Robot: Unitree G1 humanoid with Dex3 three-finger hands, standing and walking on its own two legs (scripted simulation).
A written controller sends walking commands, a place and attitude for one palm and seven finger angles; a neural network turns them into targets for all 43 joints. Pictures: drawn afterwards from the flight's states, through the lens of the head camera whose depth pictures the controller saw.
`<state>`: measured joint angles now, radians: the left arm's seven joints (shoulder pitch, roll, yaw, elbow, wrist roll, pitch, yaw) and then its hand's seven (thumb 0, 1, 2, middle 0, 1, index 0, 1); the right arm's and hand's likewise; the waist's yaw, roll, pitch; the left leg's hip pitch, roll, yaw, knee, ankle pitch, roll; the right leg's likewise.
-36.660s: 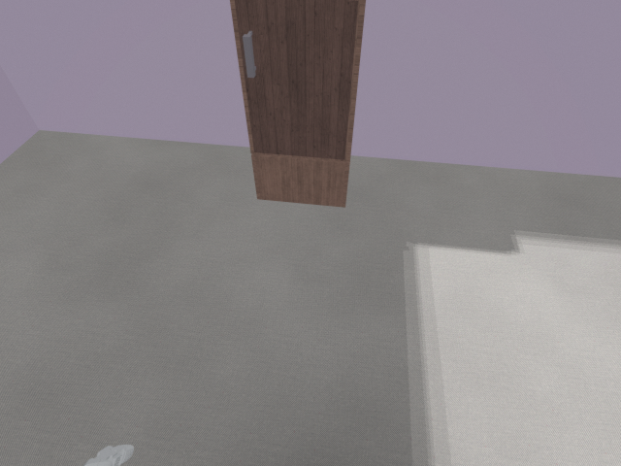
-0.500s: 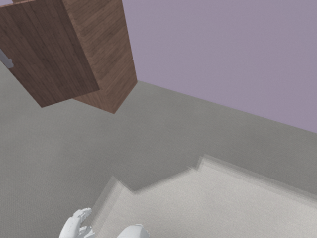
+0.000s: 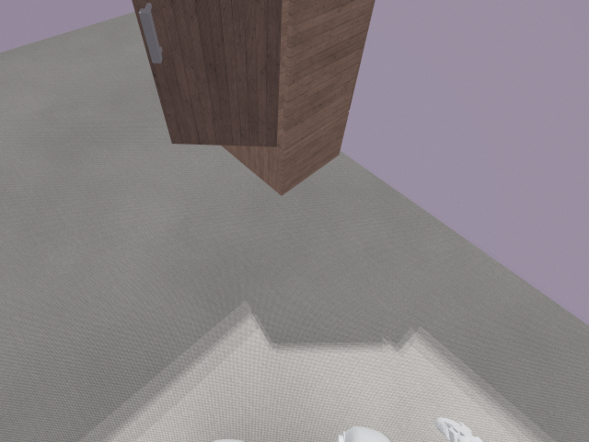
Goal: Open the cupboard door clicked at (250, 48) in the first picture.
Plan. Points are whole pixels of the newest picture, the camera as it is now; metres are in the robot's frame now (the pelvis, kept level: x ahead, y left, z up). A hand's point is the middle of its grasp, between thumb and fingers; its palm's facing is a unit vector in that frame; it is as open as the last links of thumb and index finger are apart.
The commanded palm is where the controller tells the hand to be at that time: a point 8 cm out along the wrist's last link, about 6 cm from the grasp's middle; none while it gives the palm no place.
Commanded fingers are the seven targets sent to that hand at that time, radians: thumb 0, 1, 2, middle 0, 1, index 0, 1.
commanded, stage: turn to face it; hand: left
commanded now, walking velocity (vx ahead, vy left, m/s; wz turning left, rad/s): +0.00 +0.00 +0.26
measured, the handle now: (153, 33) +1.04 +0.47 -0.05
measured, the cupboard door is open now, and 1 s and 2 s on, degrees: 47 47 47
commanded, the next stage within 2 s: take the last steps up to it in 0.04 s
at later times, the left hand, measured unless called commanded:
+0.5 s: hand out of the picture +0.00 +0.14 -0.15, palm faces +0.21 -0.95 -0.21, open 7.4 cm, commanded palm none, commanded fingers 0.00 0.90 0.90 -0.20 -0.30 -0.20 -0.30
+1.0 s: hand (109, 389) +0.19 +0.30 -0.16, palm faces +0.22 -0.96 -0.19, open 7.4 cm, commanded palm none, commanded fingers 0.00 0.90 0.90 -0.20 -0.30 -0.20 -0.30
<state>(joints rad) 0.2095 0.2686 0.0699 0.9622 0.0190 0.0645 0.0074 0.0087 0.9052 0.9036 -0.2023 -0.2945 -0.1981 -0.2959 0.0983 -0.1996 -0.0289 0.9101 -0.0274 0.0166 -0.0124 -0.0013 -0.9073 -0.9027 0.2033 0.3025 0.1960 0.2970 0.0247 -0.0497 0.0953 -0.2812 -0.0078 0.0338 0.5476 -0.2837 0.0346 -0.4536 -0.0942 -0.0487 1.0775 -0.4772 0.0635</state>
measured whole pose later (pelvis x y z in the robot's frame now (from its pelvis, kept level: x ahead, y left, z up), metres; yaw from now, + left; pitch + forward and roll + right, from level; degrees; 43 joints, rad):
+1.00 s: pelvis +0.16 +0.10 +0.01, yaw +10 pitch +0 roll +2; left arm 0.20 0.19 0.07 1.02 0.03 -0.01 -0.01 0.01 0.91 0.90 -0.20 -0.29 -0.20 -0.30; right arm 0.23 -0.17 -0.04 1.01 -0.03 -0.08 -0.02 -0.03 -0.95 -0.90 0.21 0.30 0.20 0.30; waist 0.02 -0.04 0.05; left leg -0.17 -0.04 0.19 0.36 -0.21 0.08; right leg -0.59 -0.11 -0.06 1.12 -0.24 0.01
